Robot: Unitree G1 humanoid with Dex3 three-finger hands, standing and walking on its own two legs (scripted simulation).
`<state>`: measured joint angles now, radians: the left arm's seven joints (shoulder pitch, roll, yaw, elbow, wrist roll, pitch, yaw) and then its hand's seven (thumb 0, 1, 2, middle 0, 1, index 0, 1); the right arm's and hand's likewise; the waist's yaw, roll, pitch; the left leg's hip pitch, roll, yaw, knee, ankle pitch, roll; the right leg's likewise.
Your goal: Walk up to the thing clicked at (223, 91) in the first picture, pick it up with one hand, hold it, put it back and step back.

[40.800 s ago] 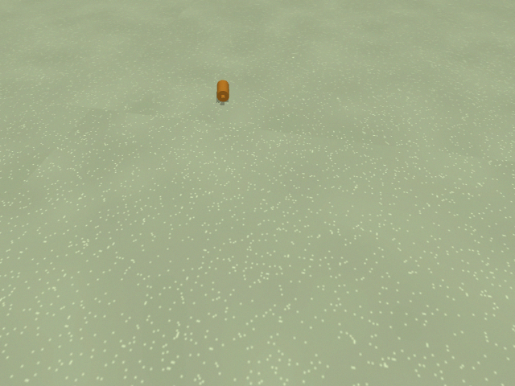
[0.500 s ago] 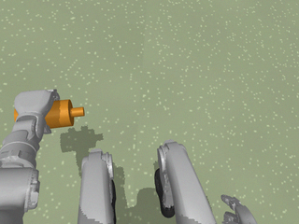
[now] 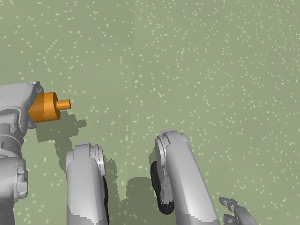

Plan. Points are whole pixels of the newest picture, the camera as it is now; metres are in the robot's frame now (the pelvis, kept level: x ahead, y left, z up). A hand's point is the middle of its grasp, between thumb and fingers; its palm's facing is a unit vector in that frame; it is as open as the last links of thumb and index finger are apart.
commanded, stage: crouch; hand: left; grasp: from above
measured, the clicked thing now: (38, 108) +0.44 +0.27 -0.20
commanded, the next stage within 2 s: lower in 0.20 s
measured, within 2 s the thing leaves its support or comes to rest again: neither
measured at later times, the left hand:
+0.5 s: hand (32, 110) +0.44 +0.29 -0.22, palm faces -0.48 -0.05 -0.87, open 10.9 cm
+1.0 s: hand (39, 112) +0.45 +0.29 -0.27, palm faces -0.46 -0.08 -0.88, open 10.8 cm
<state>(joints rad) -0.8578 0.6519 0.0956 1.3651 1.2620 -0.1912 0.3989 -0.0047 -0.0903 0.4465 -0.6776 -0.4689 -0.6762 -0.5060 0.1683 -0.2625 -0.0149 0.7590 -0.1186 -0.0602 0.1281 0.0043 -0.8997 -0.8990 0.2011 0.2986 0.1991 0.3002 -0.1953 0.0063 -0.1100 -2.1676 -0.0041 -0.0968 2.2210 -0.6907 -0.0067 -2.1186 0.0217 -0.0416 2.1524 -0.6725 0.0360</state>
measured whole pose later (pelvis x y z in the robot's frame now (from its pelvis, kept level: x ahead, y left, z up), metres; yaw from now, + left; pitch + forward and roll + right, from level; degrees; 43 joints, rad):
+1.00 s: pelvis +0.00 +0.00 -0.07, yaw -3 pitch +33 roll -9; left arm -0.93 0.80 0.17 1.56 1.31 -0.24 0.51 0.00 -0.11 0.46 -0.73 -0.40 -0.73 -0.44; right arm 0.12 -0.27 0.09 0.77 -0.18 -0.09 0.17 0.00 -0.90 -0.90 0.20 0.30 0.20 0.30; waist -0.26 -0.04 0.00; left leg -2.34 -0.01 -0.16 2.48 -0.71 -0.02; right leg -2.28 0.04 -0.09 2.37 -0.67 0.05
